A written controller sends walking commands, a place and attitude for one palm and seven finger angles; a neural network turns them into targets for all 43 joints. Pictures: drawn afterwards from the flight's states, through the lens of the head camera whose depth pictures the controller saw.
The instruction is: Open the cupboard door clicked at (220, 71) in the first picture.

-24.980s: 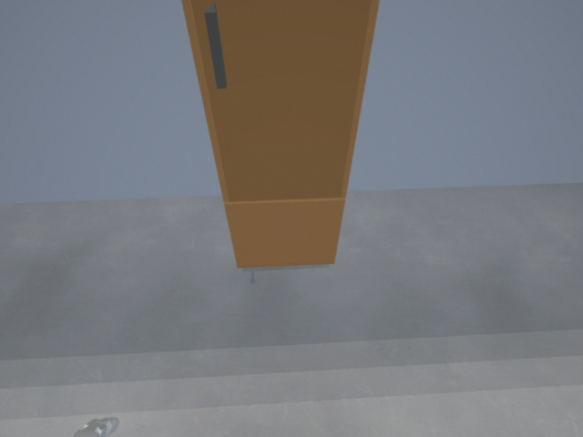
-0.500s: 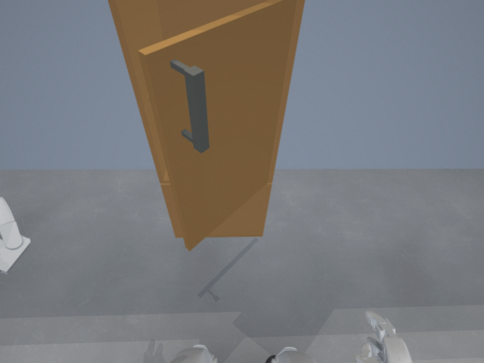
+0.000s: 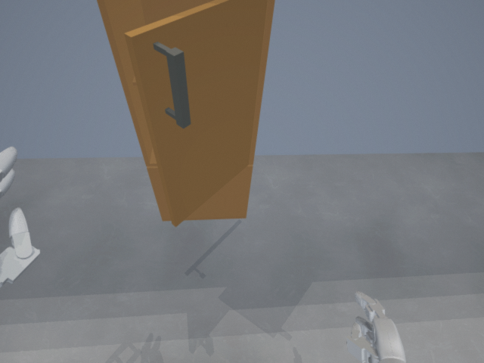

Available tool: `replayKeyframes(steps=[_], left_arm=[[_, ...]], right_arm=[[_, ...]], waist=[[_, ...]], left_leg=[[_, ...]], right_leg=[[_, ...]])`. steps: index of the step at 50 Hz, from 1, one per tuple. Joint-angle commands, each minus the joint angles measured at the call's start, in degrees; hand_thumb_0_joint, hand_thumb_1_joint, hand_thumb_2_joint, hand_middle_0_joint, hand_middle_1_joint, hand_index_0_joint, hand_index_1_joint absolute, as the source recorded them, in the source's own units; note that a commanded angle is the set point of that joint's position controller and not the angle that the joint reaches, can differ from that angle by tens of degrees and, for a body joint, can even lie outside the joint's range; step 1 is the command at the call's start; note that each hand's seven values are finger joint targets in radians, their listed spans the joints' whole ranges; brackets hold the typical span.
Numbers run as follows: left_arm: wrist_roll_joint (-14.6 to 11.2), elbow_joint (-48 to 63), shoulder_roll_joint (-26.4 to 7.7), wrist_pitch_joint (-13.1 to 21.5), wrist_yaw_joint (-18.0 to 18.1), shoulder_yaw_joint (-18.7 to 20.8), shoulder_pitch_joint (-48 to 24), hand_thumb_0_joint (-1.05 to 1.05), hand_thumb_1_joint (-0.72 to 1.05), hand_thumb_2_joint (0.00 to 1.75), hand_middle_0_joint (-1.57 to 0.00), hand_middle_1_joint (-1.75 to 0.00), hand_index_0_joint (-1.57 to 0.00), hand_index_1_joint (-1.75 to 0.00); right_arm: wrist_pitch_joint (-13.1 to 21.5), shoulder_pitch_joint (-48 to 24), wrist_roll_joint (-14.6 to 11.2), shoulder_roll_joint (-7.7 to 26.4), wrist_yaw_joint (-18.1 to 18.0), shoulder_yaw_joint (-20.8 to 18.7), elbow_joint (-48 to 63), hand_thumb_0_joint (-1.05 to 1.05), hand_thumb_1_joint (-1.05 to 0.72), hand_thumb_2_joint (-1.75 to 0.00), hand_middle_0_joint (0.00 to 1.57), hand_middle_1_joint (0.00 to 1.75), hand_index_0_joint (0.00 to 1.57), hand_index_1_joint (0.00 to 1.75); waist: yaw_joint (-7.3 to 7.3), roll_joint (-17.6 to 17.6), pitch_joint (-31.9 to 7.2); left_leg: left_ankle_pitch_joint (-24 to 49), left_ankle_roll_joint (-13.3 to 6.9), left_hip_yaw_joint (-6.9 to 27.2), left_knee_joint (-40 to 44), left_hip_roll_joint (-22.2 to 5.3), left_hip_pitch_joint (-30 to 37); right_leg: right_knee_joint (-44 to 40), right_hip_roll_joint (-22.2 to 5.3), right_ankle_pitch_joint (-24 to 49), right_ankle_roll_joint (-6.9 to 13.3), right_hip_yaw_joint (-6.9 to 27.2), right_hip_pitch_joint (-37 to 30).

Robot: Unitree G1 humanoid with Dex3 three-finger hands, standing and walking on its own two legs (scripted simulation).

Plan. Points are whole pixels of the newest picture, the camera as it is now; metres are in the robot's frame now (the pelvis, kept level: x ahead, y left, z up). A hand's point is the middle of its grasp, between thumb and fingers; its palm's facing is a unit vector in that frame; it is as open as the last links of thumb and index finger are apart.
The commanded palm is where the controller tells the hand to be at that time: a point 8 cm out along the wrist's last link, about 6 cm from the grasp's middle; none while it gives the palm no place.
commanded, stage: stop stepping back and stand still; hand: left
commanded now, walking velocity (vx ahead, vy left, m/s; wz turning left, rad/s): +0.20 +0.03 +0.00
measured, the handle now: (172, 87) +0.55 +0.17 +0.15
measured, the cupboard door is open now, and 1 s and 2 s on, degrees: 45 45 45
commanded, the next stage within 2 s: let the arm hang, fingers relaxed in 0.68 s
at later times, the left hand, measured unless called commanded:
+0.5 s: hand out of the picture +0.12 +0.27 +0.16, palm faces +0.48 -0.78 -0.40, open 7.4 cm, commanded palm +0.06 +0.31 +0.18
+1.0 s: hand out of the picture +0.04 +0.23 -0.13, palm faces +0.06 -0.94 -0.33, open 7.4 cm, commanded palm none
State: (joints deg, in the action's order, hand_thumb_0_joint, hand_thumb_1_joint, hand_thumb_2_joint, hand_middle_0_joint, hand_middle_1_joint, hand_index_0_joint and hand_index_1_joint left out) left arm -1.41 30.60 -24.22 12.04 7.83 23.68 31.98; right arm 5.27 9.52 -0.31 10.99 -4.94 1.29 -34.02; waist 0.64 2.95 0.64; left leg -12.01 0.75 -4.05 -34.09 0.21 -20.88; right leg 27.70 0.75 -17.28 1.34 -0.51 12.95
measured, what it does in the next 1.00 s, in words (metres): steps on the spot: left foot, then left foot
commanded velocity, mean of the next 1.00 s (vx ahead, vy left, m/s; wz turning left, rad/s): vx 0.08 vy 0.01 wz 0.00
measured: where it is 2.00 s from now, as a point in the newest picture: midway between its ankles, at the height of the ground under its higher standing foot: outside the picture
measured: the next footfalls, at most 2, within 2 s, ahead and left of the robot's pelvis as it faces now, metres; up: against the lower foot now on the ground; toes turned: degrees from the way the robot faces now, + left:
left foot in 0.02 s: +0.05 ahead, +0.10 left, +0.00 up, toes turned +4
left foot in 0.46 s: -0.03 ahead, +0.13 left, +0.00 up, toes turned +6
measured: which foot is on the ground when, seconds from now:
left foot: up 0.00-0.00, down 0.02-0.24, up 0.26-0.44, down 0.46-1.00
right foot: down 0.00-1.00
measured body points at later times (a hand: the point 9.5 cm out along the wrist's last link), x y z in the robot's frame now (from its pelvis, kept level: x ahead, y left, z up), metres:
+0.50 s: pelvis -0.07 +0.01 -0.01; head -0.08 +0.02 +0.44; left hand +0.09 +0.31 +0.18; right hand +0.07 -0.24 -0.09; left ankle -0.07 +0.13 -0.74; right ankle -0.05 -0.09 -0.74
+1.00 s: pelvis -0.08 +0.01 -0.01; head -0.06 -0.01 +0.44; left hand +0.03 +0.28 -0.10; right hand +0.06 -0.24 -0.14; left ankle -0.07 +0.13 -0.74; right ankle -0.06 -0.10 -0.74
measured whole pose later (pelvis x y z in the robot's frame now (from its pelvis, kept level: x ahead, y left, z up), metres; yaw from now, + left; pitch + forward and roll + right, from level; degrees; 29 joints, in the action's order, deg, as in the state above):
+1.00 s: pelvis -0.08 +0.01 -0.01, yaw +5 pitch +0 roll +1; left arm 1.8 -39.0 -14.3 -2.2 -0.1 2.0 12.9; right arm 0.4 7.7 1.1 16.3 0.3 -0.6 -49.3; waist 1.6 -2.0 1.9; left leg -15.4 -0.5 -2.0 -33.1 0.8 -17.8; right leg 35.9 -1.0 -17.6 0.7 -0.5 18.4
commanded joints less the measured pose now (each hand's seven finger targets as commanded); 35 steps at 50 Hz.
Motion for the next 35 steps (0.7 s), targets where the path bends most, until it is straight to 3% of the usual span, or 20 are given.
replayKeyframes(steps=[1, 3, 4, 6, 9, 10, 12, 13, 14, 16, 18, 20, 21, 23, 25, 26, 28, 30, 32, 35], left_arm=[[-1.4, 14.9, -11.1, 3.1, 1.7, 8.2, 3.2, 0.0, 0.9, 0.9, -0.2, -0.3, -0.2, -0.3], [-1.4, 14.1, -11.8, 3.3, 1.7, 9.5, 4.9, 0.0, 0.9, 0.9, -0.2, -0.3, -0.2, -0.3], [-1.1, 15.2, -12.1, 3.5, 1.6, 9.4, 3.6, 0.0, 0.9, 0.9, -0.2, -0.3, -0.2, -0.3], [-1.0, 15.0, -11.8, 3.5, 1.7, 9.3, 1.7, 0.0, 0.9, 0.9, -0.2, -0.3, -0.2, -0.3], [-1.0, 9.0, -9.5, 2.7, 1.8, 7.8, 2.3, 0.0, 0.9, 0.9, -0.2, -0.3, -0.2, -0.3], [-0.9, 7.6, -10.3, 2.8, 1.8, 8.2, 1.0, 0.0, 0.9, 0.9, -0.2, -0.3, -0.2, -0.3], [-0.7, 6.9, -10.3, 2.6, 1.7, 7.2, -0.7, 0.0, 0.9, 0.9, -0.2, -0.3, -0.2, -0.3], [-0.6, 6.5, -9.3, 2.5, 1.7, 6.0, -2.5, 0.0, 0.9, 0.9, -0.2, -0.3, -0.2, -0.3], [-0.5, 5.8, -9.2, 3.0, 1.7, 5.6, -5.3, 0.0, 0.9, 0.9, -0.2, -0.3, -0.2, -0.3], [0.0, 5.7, -9.3, 3.6, 1.6, 4.9, -9.8, 0.0, 0.9, 0.9, -0.2, -0.3, -0.2, -0.3], [0.7, 4.0, -9.0, 3.6, 2.0, 5.0, -7.4, 0.0, 0.9, 0.9, -0.2, -0.3, -0.2, -0.3], [0.7, 6.8, -8.7, 3.7, 2.6, 4.9, -7.5, 0.0, 0.9, 0.9, -0.2, -0.3, -0.2, -0.3], [0.4, 6.8, -8.8, 3.8, 2.6, 5.0, -6.0, 0.0, 0.9, 0.9, -0.2, -0.3, -0.2, -0.3], [0.0, 10.5, -9.3, 4.6, 2.7, 6.2, -6.5, 0.0, 0.9, 0.9, -0.2, -0.3, -0.2, -0.3], [0.2, 9.3, -9.7, 4.6, 2.4, 7.6, -5.0, 0.0, 0.9, 0.9, -0.2, -0.3, -0.2, -0.3], [0.6, 10.3, -10.1, 4.6, 2.2, 7.7, -6.2, 0.0, 0.9, 0.9, -0.2, -0.3, -0.2, -0.3], [0.7, 7.4, -8.9, 4.3, 2.2, 7.2, -3.7, 0.0, 0.9, 0.9, -0.2, -0.3, -0.2, -0.3], [0.0, 5.7, -8.0, 4.4, 1.8, 6.6, -2.7, 0.0, 0.9, 0.9, -0.2, -0.3, -0.2, -0.3], [-0.5, 5.0, -8.2, 4.6, 1.5, 6.7, -1.6, 0.0, 0.9, 0.9, -0.2, -0.3, -0.2, -0.3], [-0.7, 5.1, -8.9, 4.4, 1.6, 7.5, -1.3, 0.0, 0.9, 0.9, -0.2, -0.3, -0.2, -0.3]], right_arm=[[3.6, -0.8, -0.9, 9.1, -0.3, -4.3, 10.2, 0.0, -0.9, -0.9, 0.2, 0.3, 0.2, 0.3], [4.8, -0.6, 0.3, 7.9, 0.3, -3.5, 10.2, 0.0, -0.9, -0.9, 0.2, 0.3, 0.2, 0.3], [5.1, -0.5, 0.9, 7.8, 0.6, -3.2, 9.6, 0.0, -0.9, -0.9, 0.2, 0.3, 0.2, 0.3], [5.8, 0.0, 0.6, 8.3, 0.8, -3.3, 8.8, 0.0, -0.9, -0.9, 0.2, 0.3, 0.2, 0.3], [5.0, -2.2, 0.2, 8.8, 0.7, -3.4, 8.7, 0.0, -0.9, -0.9, 0.2, 0.3, 0.2, 0.3], [4.3, -2.6, 0.6, 8.7, 0.7, -3.6, 8.7, 0.0, -0.9, -0.9, 0.2, 0.3, 0.2, 0.3], [3.2, -1.8, 0.5, 8.5, 0.5, -4.7, 7.4, 0.0, -0.9, -0.9, 0.2, 0.3, 0.2, 0.3], [3.0, -1.4, 0.8, 8.4, 0.4, -4.8, 6.5, 0.0, -0.9, -0.9, 0.2, 0.3, 0.2, 0.3], [3.2, -0.6, 1.0, 8.5, 0.4, -4.3, 5.6, 0.0, -0.9, -0.9, 0.2, 0.3, 0.2, 0.3], [3.7, -1.6, 0.9, 7.6, 0.2, -3.6, 5.7, 0.0, -0.9, -0.9, 0.2, 0.3, 0.2, 0.3], [4.3, -1.4, 1.1, 7.2, -0.7, -3.5, 5.3, 0.0, -0.9, -0.9, 0.2, 0.3, 0.2, 0.3], [5.2, -0.4, 1.3, 7.4, -1.0, -3.3, 5.2, 0.0, -0.9, -0.9, 0.2, 0.3, 0.2, 0.3], [5.4, 0.0, 1.2, 7.8, -1.3, -3.4, 5.4, 0.0, -0.9, -0.9, 0.2, 0.3, 0.2, 0.3], [5.6, -1.1, 0.9, 9.3, -0.9, -3.8, 7.0, 0.0, -0.9, -0.9, 0.2, 0.3, 0.2, 0.3], [5.5, -0.9, 0.8, 8.1, -0.5, -3.1, 5.8, 0.0, -0.9, -0.9, 0.2, 0.3, 0.2, 0.3], [5.7, -1.8, 0.9, 7.8, -0.4, -3.0, 6.0, 0.0, -0.9, -0.9, 0.2, 0.3, 0.2, 0.3], [6.0, -0.9, 0.7, 7.7, -0.1, -2.9, 5.7, 0.0, -0.9, -0.9, 0.2, 0.3, 0.2, 0.3], [6.1, -0.4, 0.4, 8.0, 0.4, -3.3, 5.7, 0.0, -0.9, -0.9, 0.2, 0.3, 0.2, 0.3], [6.0, -0.3, 0.2, 7.6, 0.9, -3.5, 5.7, 0.0, -0.9, -0.9, 0.2, 0.3, 0.2, 0.3], [5.3, 0.0, 0.3, 6.8, 1.2, -3.4, 5.3, 0.0, -0.9, -0.9, 0.2, 0.3, 0.2, 0.3]], waist=[[-1.37, -9.7, -14.8], [-0.73, -19.0, -12.5], [-0.76, -19.8, -10.6], [-0.74, -14.0, -8.9], [-0.08, -9.9, -3.8], [0.42, -5.2, -2.1], [-0.04, 6.5, -1.5], [-0.37, 7.4, 0.3], [0.63, 5.0, -0.1], [0.8, 3.1, -1.2], [-0.44, 3.1, -1.8], [-0.11, -1.2, -2.8], [0.06, -4.0, -2.4], [-0.69, -12.2, -3.2], [-0.15, -15.0, -2.1], [-0.55, -16.1, -0.4], [-0.61, -12.3, 0.0], [-0.34, -5.5, -2.2], [0.11, 0.0, -3.9], [0.37, 1.1, -5.1]], left_leg=[[34.9, -3.4, 8.8, 12.1, -10.7, 19.7], [43.3, -4.4, 13.0, 13.3, -12.1, 21.4], [37.0, -4.4, 13.7, 15.7, -12.8, 17.4], [19.1, -6.2, 12.3, 16.9, -12.6, 10.6], [-12.3, -3.9, 8.4, 18.1, -8.2, -2.3], [-16.1, -2.5, 7.0, 13.1, -4.8, -2.9], [-11.9, -0.7, 3.6, -10.7, 0.1, 0.5], [-11.1, -0.7, 3.7, -20.8, 0.0, -3.2], [-10.0, -0.8, 4.3, -23.9, -1.1, -6.7], [-8.7, -1.2, 3.5, -15.3, -3.0, -4.1], [-9.6, -2.4, 1.0, -4.9, -2.5, 2.5], [-7.7, -3.0, -0.7, 7.0, -1.2, 9.6], [-8.6, -3.7, 1.7, 11.7, -2.7, 11.0], [-3.4, -6.8, 12.6, 14.5, -10.5, 10.4], [-13.0, -7.2, 16.1, 20.1, -13.2, 3.3], [-14.6, -7.1, 15.6, 21.1, -13.4, 0.0], [-6.3, -6.3, 11.3, 16.9, -11.9, -0.7], [-1.3, -3.9, 6.3, 11.4, -7.4, -0.4], [-1.4, -2.2, 3.1, 4.9, -3.7, 2.5], [-1.4, -1.7, 2.5, 3.3, -2.1, 6.0]], right_leg=[[4.2, -3.6, 12.8, -1.7, 1.5, -1.8], [7.1, -0.1, -2.7, -2.1, -1.1, 5.4], [10.1, -0.2, -6.4, -2.0, -1.2, 4.3], [7.5, -0.8, -5.9, -2.1, -0.8, 0.0], [-3.8, -1.8, -1.1, -1.2, -1.3, -7.6], [-9.3, -4.2, -6.6, 0.7, 3.5, -4.2], [-20.5, -16.6, -29.5, 7.4, 23.8, 9.8], [-21.4, -19.8, -27.8, 9.6, 26.8, 10.9], [-19.9, -19.4, -22.6, 9.1, 23.1, 8.5], [-16.7, -16.5, -14.8, 7.1, 14.5, 6.3], [-15.2, -15.2, -13.7, 6.8, 12.5, 6.9], [-11.8, -12.3, -13.8, 5.2, 10.4, 6.8], [-8.2, -10.1, -11.4, 3.6, 8.3, 6.3], [2.7, -2.8, 0.9, 0.0, 2.9, 5.2], [7.3, -0.9, -2.0, -1.4, -1.9, 2.4], [8.3, -1.2, -2.0, -1.5, -2.4, 0.8], [4.0, -1.7, 3.1, -1.4, -2.1, -2.0], [-0.3, -3.2, 9.9, -0.5, 2.1, -4.6], [-5.4, -7.7, 10.1, 1.6, 9.3, -1.9], [-8.9, -10.2, 7.8, 3.0, 11.0, 0.1]])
